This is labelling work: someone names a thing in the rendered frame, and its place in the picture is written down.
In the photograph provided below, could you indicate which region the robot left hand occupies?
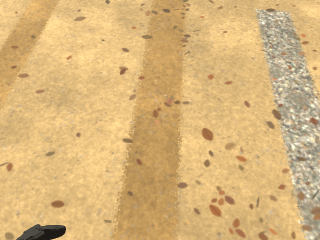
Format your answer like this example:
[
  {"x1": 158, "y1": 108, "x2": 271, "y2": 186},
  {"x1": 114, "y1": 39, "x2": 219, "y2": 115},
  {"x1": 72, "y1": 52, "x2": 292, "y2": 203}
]
[{"x1": 16, "y1": 224, "x2": 66, "y2": 240}]

